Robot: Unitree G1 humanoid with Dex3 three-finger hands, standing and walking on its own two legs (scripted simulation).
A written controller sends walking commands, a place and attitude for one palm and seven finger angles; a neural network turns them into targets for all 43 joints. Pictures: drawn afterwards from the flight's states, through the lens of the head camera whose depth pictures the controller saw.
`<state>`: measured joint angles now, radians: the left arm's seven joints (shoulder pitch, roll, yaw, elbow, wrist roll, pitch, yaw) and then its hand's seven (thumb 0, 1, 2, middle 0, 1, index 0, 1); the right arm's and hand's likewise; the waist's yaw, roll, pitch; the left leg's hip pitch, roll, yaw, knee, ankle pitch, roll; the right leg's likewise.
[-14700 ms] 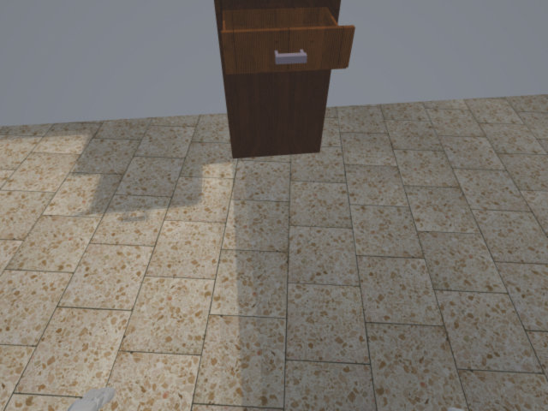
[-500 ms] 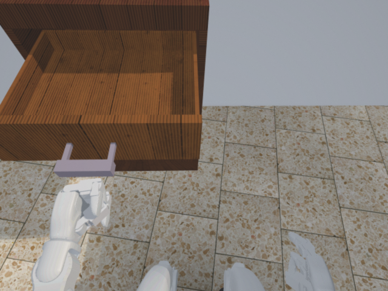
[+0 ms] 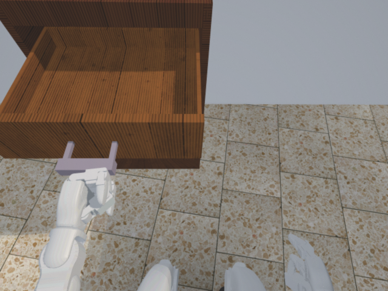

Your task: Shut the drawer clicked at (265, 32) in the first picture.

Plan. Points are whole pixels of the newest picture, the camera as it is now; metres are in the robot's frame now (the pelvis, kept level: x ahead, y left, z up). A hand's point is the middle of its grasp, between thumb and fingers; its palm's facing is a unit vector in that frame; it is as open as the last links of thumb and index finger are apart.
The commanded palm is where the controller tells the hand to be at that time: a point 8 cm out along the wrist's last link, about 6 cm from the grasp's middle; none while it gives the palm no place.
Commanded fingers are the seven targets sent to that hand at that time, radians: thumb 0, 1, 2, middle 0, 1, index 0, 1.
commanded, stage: push the drawer shut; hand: left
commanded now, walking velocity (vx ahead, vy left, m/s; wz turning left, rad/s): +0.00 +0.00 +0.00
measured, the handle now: (89, 156) +0.36 +0.24 +0.04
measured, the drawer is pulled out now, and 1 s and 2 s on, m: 0.29 0.17 0.05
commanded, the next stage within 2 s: none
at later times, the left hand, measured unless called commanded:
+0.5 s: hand (114, 169) +0.34 +0.18 +0.04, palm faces +0.05 -1.00 -0.06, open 3.2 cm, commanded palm +0.33 +0.23 +0.04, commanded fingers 0.00 0.90 0.90 -1.40 -1.60 -1.40 -1.60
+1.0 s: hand (118, 142) +0.40 +0.19 +0.04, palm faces +0.05 -1.00 -0.06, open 3.2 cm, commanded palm +0.39 +0.23 +0.04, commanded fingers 0.00 0.90 0.90 -1.40 -1.60 -1.40 -1.60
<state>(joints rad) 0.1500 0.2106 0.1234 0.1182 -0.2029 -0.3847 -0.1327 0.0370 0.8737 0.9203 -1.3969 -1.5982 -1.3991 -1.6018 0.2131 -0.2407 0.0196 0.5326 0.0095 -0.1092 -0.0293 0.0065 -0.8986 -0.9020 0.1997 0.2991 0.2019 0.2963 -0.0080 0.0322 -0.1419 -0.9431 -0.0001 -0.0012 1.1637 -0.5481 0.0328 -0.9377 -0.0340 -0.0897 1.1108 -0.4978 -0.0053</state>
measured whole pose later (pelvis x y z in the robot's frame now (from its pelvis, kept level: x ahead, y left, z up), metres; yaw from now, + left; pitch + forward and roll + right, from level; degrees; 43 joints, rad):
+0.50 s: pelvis -0.02 -0.01 +0.00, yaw +0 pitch +18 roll -2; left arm -0.23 0.28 0.21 0.50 -0.20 -0.41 -0.17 0.03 0.80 0.95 -1.40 -1.60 -1.40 -1.60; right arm 0.21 -0.26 0.04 0.62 0.02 -0.11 -0.06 0.01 -0.90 -0.90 0.20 0.30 0.20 0.30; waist -0.03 0.02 -0.12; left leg -0.97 0.01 -0.01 1.16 -0.51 0.02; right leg -0.97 -0.03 -0.10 1.11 -0.46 -0.02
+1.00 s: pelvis -0.02 +0.00 +0.00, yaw +0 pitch +20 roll -2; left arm -0.51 0.33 0.29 0.83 -0.16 -0.48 -0.18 0.03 0.78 0.94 -1.40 -1.60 -1.40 -1.60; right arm 0.26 -0.26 0.03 0.65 0.01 -0.07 -0.04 0.00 -0.90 -0.90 0.20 0.30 0.20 0.30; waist -0.07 0.02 -0.11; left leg -1.00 0.01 0.00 1.15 -0.50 0.03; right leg -1.00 -0.02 -0.09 1.10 -0.45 -0.01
